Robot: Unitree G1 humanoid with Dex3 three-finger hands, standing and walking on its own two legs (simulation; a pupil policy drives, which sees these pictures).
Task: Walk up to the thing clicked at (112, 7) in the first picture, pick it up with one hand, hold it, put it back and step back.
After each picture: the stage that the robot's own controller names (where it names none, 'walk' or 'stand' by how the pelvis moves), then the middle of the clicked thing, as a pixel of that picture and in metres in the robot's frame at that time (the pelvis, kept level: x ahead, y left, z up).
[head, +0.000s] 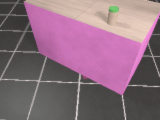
stand; (112, 15) +0.98 -0.19 -0.09
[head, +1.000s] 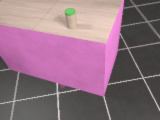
walk; (71, 19) +0.88 +0.14 -0.06
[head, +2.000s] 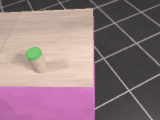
stand; (37, 60) +0.51 +0.24 -0.05
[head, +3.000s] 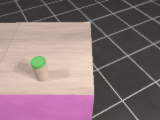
stand; (40, 69) +0.51 +0.22 -0.08
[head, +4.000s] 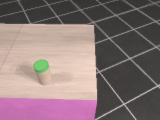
stand; (43, 72) +0.49 +0.21 -0.08
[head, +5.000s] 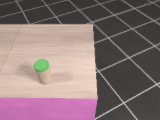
stand; (43, 72) +0.50 +0.21 -0.09
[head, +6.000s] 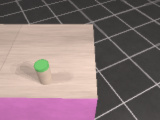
stand; (43, 72) +0.49 +0.21 -0.09
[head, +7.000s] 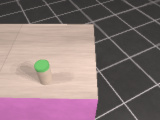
stand; (44, 72) +0.49 +0.21 -0.09
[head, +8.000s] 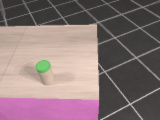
rise first; (45, 73) +0.49 +0.22 -0.08
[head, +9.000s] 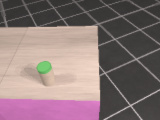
go down; (46, 74) +0.49 +0.22 -0.08
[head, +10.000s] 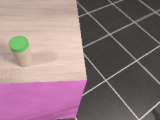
go down; (22, 52) +0.51 +0.20 -0.03
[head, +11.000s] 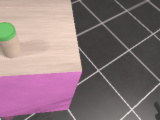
go down; (8, 41) +0.51 +0.21 +0.00
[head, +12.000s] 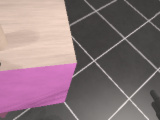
close in; out of the picture +0.51 +0.23 +0.03
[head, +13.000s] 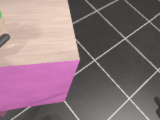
lift; out of the picture +0.53 +0.22 +0.04
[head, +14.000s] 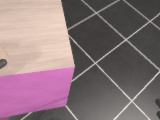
lift; out of the picture +0.45 +0.23 +0.04
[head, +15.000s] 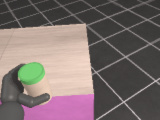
lift; (36, 84) +0.30 +0.15 +0.14
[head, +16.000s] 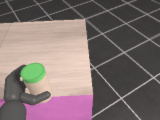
hold; (38, 83) +0.32 +0.15 +0.09
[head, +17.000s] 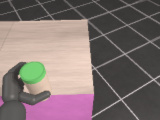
hold; (37, 82) +0.31 +0.15 +0.11
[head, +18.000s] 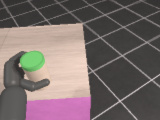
crouch; (37, 71) +0.35 +0.15 +0.13
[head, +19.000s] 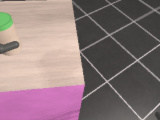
crouch; (5, 35) +0.47 +0.22 +0.12
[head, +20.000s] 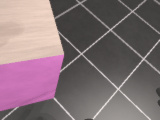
lower; out of the picture +0.53 +0.23 +0.05
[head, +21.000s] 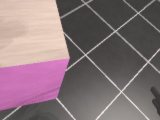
lower; out of the picture +0.52 +0.23 +0.05
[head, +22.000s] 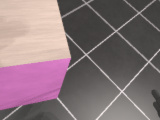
lower; out of the picture +0.52 +0.23 +0.05
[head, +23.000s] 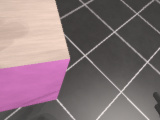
lower; out of the picture +0.52 +0.23 +0.05
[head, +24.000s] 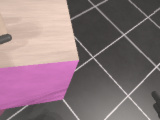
open; out of the picture +0.52 +0.21 +0.05
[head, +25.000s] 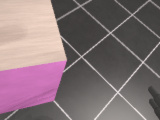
sink last; out of the picture +0.52 +0.23 +0.04
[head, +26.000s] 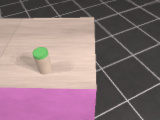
stand; (42, 61) +0.52 +0.22 -0.02
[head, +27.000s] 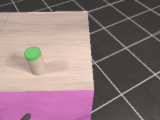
stand; (35, 61) +0.50 +0.22 -0.02
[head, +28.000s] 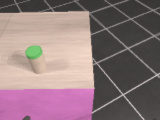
stand; (36, 60) +0.51 +0.22 -0.02
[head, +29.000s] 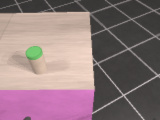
stand; (37, 60) +0.50 +0.22 -0.02
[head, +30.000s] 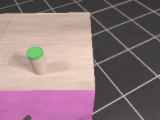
stand; (37, 61) +0.50 +0.22 -0.02
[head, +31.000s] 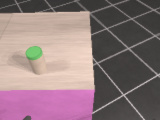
stand; (37, 60) +0.50 +0.22 -0.02
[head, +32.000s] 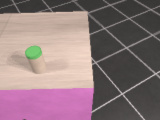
stand; (36, 60) +0.51 +0.22 -0.02
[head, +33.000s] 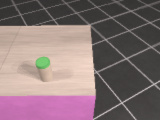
stand; (44, 69) +0.52 +0.21 -0.08
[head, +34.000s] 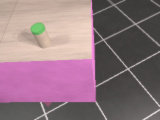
walk; (41, 36) +0.63 +0.25 -0.07
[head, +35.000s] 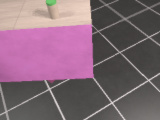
walk; (52, 9) +0.95 +0.23 -0.07
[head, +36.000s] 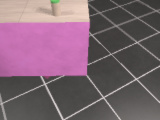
stand; (55, 7) +1.09 +0.22 -0.08
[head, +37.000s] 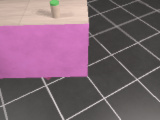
stand; (55, 9) +1.09 +0.21 -0.09
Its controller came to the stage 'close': yes
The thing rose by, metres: 0.18
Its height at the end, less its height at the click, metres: +0.00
